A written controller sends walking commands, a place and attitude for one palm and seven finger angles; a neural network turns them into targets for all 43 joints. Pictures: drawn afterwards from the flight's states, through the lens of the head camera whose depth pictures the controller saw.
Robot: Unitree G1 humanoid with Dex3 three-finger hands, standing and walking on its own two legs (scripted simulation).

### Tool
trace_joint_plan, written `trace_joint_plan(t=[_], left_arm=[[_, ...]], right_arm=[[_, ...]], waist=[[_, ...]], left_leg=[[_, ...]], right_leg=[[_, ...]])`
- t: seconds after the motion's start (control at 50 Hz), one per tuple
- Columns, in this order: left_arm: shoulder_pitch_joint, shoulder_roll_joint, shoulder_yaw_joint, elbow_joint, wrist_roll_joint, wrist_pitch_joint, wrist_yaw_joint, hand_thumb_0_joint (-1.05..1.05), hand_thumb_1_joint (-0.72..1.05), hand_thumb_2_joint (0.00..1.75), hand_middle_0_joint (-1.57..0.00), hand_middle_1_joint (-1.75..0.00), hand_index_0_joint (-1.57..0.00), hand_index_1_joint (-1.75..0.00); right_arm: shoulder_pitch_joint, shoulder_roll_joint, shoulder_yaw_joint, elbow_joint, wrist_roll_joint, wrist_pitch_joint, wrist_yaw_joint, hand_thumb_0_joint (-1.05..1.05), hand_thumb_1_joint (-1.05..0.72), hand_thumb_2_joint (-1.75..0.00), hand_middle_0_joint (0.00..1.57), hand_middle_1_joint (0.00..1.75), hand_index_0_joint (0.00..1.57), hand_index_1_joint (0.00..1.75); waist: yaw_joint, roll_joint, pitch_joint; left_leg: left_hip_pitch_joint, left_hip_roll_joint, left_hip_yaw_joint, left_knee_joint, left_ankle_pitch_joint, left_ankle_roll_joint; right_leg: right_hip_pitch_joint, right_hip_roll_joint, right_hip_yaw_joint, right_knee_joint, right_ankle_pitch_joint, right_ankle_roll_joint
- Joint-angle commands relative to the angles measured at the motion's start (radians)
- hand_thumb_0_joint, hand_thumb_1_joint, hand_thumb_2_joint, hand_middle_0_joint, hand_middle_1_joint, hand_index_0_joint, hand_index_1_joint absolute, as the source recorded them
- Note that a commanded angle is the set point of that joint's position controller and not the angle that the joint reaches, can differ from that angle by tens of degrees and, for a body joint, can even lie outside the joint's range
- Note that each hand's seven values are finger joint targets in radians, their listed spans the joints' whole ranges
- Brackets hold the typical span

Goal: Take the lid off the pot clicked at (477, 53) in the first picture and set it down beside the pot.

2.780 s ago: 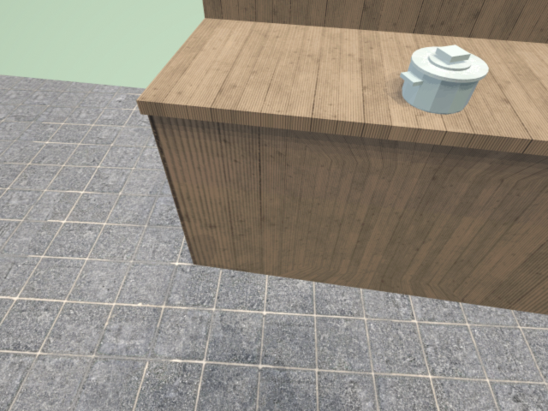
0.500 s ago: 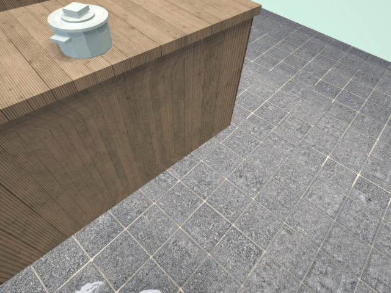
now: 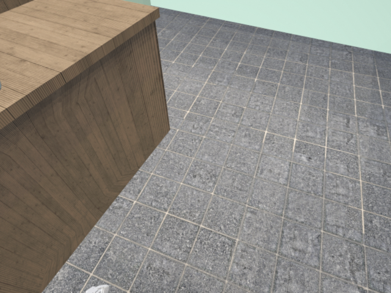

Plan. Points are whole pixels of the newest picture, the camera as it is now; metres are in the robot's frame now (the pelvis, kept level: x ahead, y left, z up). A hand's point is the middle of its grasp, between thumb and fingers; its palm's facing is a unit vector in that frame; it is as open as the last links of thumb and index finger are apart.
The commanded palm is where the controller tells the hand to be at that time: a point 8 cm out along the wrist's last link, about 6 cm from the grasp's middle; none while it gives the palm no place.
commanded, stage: walk to a spot facing it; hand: left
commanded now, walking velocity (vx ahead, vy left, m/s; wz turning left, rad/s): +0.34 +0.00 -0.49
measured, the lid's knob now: out of the picture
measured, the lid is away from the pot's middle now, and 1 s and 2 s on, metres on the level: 0.00 0.00 0.00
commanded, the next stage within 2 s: turn to face it in 0.84 s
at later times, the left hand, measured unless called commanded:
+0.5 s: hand (110, 257) +0.23 +0.23 -0.17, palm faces -0.17 -0.97 -0.17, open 7.4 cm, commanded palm none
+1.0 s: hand (201, 150) +0.56 +0.00 -0.15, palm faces -0.55 -0.80 -0.22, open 7.4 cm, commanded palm none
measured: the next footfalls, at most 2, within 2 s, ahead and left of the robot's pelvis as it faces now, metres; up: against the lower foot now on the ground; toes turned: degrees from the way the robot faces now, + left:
left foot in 0.36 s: +0.29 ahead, +0.12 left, +0.00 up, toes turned -3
right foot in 0.90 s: +0.40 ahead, -0.20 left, +0.00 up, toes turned -38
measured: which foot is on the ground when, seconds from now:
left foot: up 0.00-0.34, down 0.36-0.90, up 0.92-1.00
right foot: down 0.00-0.36, up 0.38-0.88, down 0.90-1.00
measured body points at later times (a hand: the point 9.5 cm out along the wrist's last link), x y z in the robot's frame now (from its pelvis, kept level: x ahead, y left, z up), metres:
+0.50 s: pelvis +0.18 +0.04 +0.01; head +0.20 +0.07 +0.46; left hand +0.24 +0.28 -0.16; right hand +0.21 -0.21 -0.11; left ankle +0.25 +0.12 -0.72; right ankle +0.08 -0.08 -0.63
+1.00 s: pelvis +0.33 -0.07 -0.01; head +0.36 -0.11 +0.44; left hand +0.59 +0.04 -0.13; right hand +0.16 -0.24 -0.16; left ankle +0.32 +0.10 -0.63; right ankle +0.37 -0.18 -0.72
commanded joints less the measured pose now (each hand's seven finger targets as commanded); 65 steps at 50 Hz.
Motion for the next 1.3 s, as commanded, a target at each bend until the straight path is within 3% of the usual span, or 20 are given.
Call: trace_joint_plan(t=[0.0,0.04,0.08,0.24,0.3,0.32,0.34,0.36,0.42,0.48,0.74,0.8,0.84,0.86,0.88,0.92,0.96,1.02,1.14,1.28], left_arm=[[0.271,0.253,0.073,0.016,-0.021,-0.038,0.051,0.0,0.9,0.9,-0.2,-0.3,-0.2,-0.3],[0.134,0.178,0.043,-0.016,-0.013,-0.051,0.053,0.0,0.9,0.9,-0.2,-0.3,-0.2,-0.3],[0.122,0.16,0.034,-0.015,-0.008,-0.066,0.051,0.0,0.9,0.9,-0.2,-0.3,-0.2,-0.3],[0.143,0.191,0.04,0.026,-0.005,-0.075,0.05,0.0,0.9,0.9,-0.2,-0.3,-0.2,-0.3],[0.111,0.182,0.047,0.029,-0.008,-0.068,0.049,0.0,0.9,0.9,-0.2,-0.3,-0.2,-0.3],[0.11,0.14,0.044,0.02,-0.014,-0.065,0.044,0.0,0.9,0.9,-0.2,-0.3,-0.2,-0.3],[0.161,0.064,0.035,0.002,-0.026,-0.056,0.031,0.0,0.9,0.9,-0.2,-0.3,-0.2,-0.3],[0.137,0.081,0.035,-0.021,-0.016,-0.063,0.029,0.0,0.9,0.9,-0.2,-0.3,-0.2,-0.3],[0.087,0.072,0.039,0.004,-0.001,-0.054,0.009,0.0,0.9,0.9,-0.2,-0.3,-0.2,-0.3],[0.14,0.036,0.036,0.024,0.002,-0.019,0.002,0.0,0.9,0.9,-0.2,-0.3,-0.2,-0.3],[-0.189,0.006,0.01,-0.086,0.003,-0.016,-0.012,0.0,0.9,0.9,-0.2,-0.3,-0.2,-0.3],[-0.159,0.033,0.013,-0.079,0.002,-0.026,-0.008,0.0,0.9,0.9,-0.2,-0.3,-0.2,-0.3],[0.074,0.084,0.028,-0.013,0.003,-0.045,0.0,0.0,0.9,0.9,-0.2,-0.3,-0.2,-0.3],[0.201,0.198,0.056,0.021,0.005,-0.062,0.011,0.0,0.9,0.9,-0.2,-0.3,-0.2,-0.3],[0.301,0.314,0.08,0.034,-0.013,-0.067,0.027,0.0,0.9,0.9,-0.2,-0.3,-0.2,-0.3],[0.208,0.282,0.074,0.008,-0.031,-0.048,0.044,0.0,0.9,0.9,-0.2,-0.3,-0.2,-0.3],[0.049,0.159,0.034,-0.023,-0.024,-0.057,0.057,0.0,0.9,0.9,-0.2,-0.3,-0.2,-0.3],[-0.016,0.099,0.01,-0.006,-0.011,-0.073,0.07,0.0,0.9,0.9,-0.2,-0.3,-0.2,-0.3],[0.012,0.068,-0.001,0.032,-0.012,-0.061,0.072,0.0,0.9,0.9,-0.2,-0.3,-0.2,-0.3],[0.07,0.128,0.03,0.037,-0.008,-0.033,0.084,0.0,0.9,0.9,-0.2,-0.3,-0.2,-0.3]], right_arm=[[-0.269,-0.099,-0.018,-0.176,0.002,-0.033,0.006,0.0,-0.9,-0.9,0.2,0.3,0.2,0.3],[-0.201,-0.094,-0.019,-0.131,-0.009,-0.032,0.011,0.0,-0.9,-0.9,0.2,0.3,0.2,0.3],[-0.163,-0.071,-0.018,-0.108,-0.009,-0.026,0.014,0.0,-0.9,-0.9,0.2,0.3,0.2,0.3],[-0.228,-0.045,-0.01,-0.156,0.003,-0.053,0.027,0.0,-0.9,-0.9,0.2,0.3,0.2,0.3],[-0.083,-0.083,-0.022,-0.112,0.002,-0.069,0.009,0.0,-0.9,-0.9,0.2,0.3,0.2,0.3],[0.071,-0.151,-0.041,-0.069,-0.005,-0.075,-0.008,0.0,-0.9,-0.9,0.2,0.3,0.2,0.3],[0.186,-0.279,-0.066,-0.047,-0.023,-0.078,-0.018,0.0,-0.9,-0.9,0.2,0.3,0.2,0.3],[0.184,-0.26,-0.047,-0.05,-0.014,-0.067,-0.019,0.0,-0.9,-0.9,0.2,0.3,0.2,0.3],[-0.029,-0.102,-0.012,-0.085,-0.006,-0.079,-0.021,0.0,-0.9,-0.9,0.2,0.3,0.2,0.3],[-0.058,-0.054,-0.003,-0.065,0.005,-0.093,-0.026,0.0,-0.9,-0.9,0.2,0.3,0.2,0.3],[0.091,-0.083,-0.015,0.012,-0.006,-0.078,-0.014,0.0,-0.9,-0.9,0.2,0.3,0.2,0.3],[0.089,-0.106,-0.024,0.007,-0.008,-0.069,-0.013,0.0,-0.9,-0.9,0.2,0.3,0.2,0.3],[0.039,-0.134,-0.027,-0.015,0.0,-0.065,-0.01,0.0,-0.9,-0.9,0.2,0.3,0.2,0.3],[0.06,-0.097,-0.018,-0.035,0.016,-0.063,0.005,0.0,-0.9,-0.9,0.2,0.3,0.2,0.3],[0.044,-0.04,-0.004,-0.084,0.025,-0.066,-0.002,0.0,-0.9,-0.9,0.2,0.3,0.2,0.3],[-0.069,-0.055,-0.013,-0.096,0.02,-0.057,-0.02,0.0,-0.9,-0.9,0.2,0.3,0.2,0.3],[-0.025,-0.04,-0.004,-0.027,0.001,-0.028,-0.021,0.0,-0.9,-0.9,0.2,0.3,0.2,0.3],[0.111,0.01,0.011,0.048,-0.005,0.004,-0.023,0.0,-0.9,-0.9,0.2,0.3,0.2,0.3],[-0.001,0.036,0.015,0.031,0.003,0.017,-0.014,0.0,-0.9,-0.9,0.2,0.3,0.2,0.3],[-0.131,0.016,0.007,-0.038,0.005,0.018,0.001,0.0,-0.9,-0.9,0.2,0.3,0.2,0.3]], waist=[[0.168,-0.235,-0.021],[0.075,-0.176,0.034],[0.044,-0.16,0.041],[0.052,-0.19,0.034],[-0.023,-0.122,-0.002],[-0.087,0.019,-0.088],[-0.107,0.354,-0.17],[-0.09,0.279,-0.149],[0.001,0.122,0.038],[0.052,0.114,0.006],[-0.034,0.084,0.066],[-0.01,0.084,0.036],[0.114,0.054,-0.117],[0.168,-0.126,-0.24],[0.18,-0.312,-0.354],[0.144,-0.159,-0.232],[0.049,-0.099,-0.099],[-0.037,-0.127,-0.103],[-0.001,-0.153,-0.02],[0.05,-0.146,-0.028]], left_leg=[[-0.607,-0.044,-0.225,0.49,-0.035,0.007],[-0.506,-0.019,-0.227,0.404,0.1,-0.015],[-0.419,-0.037,-0.196,0.318,0.148,-0.032],[-0.247,-0.111,-0.171,-0.024,0.222,-0.015],[0.078,-0.146,-0.167,-0.189,0.253,-0.004],[0.272,-0.076,-0.253,-0.259,0.16,0.013],[0.407,0.245,-0.676,-0.438,-0.051,0.101],[0.33,0.318,-0.842,-0.551,-0.206,0.164],[0.047,0.221,-0.539,-0.581,-0.131,0.126],[0.015,0.155,-0.269,-0.552,0.149,0.11],[0.216,0.172,-0.002,-0.481,0.515,0.135],[0.232,0.176,0.045,-0.345,0.736,0.115],[0.176,0.135,0.1,-0.004,0.898,0.066],[-0.124,0.09,0.089,0.281,0.599,0.022],[-0.443,-0.083,0.011,0.621,-0.16,-0.044],[-0.457,-0.036,-0.205,0.709,-0.036,-0.016],[-0.342,-0.005,-0.229,0.615,0.112,-0.012],[-0.235,-0.034,-0.228,0.469,0.162,-0.017],[-0.223,-0.075,-0.206,0.212,0.18,-0.017],[-0.163,-0.106,-0.155,-0.041,0.11,0.0]], right_leg=[[0.356,-0.351,0.637,-0.41,-0.313,-0.225],[0.204,-0.269,0.44,-0.394,-0.165,-0.183],[0.136,-0.223,0.336,-0.387,0.025,-0.168],[0.12,-0.18,0.323,-0.341,0.089,-0.146],[-0.008,-0.122,0.306,-0.165,0.104,-0.101],[-0.081,-0.045,0.254,0.072,0.11,-0.07],[-0.288,0.105,0.1,0.446,-0.252,-0.004],[-0.356,0.075,0.173,0.633,-0.271,-0.017],[-0.373,-0.056,0.16,0.749,-0.034,-0.006],[-0.324,-0.079,0.138,0.69,0.059,0.022],[-0.335,-0.065,0.002,0.145,0.125,0.026],[-0.198,-0.008,-0.048,0.068,0.051,-0.013],[0.149,0.066,-0.1,-0.05,0.094,-0.051],[0.506,-0.091,0.1,-0.069,0.136,-0.113],[0.697,-0.407,0.629,-0.15,0.412,-0.246],[0.429,-0.385,0.555,-0.24,0.374,-0.234],[0.132,-0.294,0.329,-0.301,0.348,-0.161],[0.011,-0.221,0.142,-0.31,0.454,-0.138],[0.01,-0.242,0.092,-0.375,0.258,-0.132],[0.138,-0.321,0.056,-0.228,0.353,-0.125]])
